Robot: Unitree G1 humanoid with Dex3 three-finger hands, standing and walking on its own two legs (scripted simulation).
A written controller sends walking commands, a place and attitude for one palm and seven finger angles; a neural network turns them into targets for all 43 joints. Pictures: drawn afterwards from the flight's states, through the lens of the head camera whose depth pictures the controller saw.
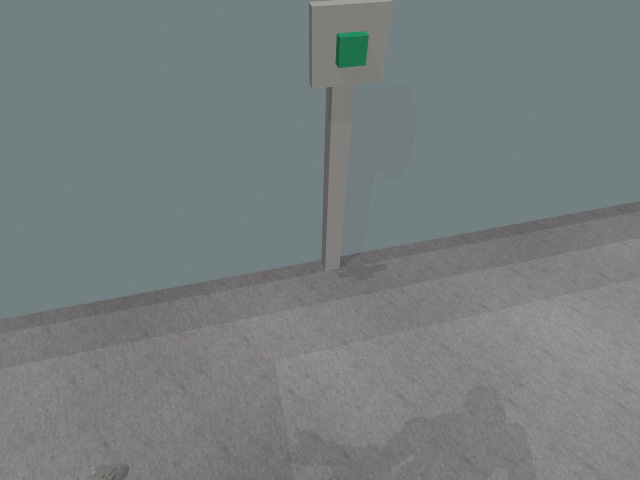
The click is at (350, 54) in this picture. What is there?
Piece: button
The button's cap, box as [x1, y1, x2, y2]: [336, 31, 368, 67]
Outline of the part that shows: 365,31 337,33 336,64 338,67 365,64 368,37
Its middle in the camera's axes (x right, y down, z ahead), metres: +0.07 -0.43 +0.88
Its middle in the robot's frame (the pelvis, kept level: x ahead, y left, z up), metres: +0.97 -0.02 +0.11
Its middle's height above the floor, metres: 0.88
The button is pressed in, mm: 0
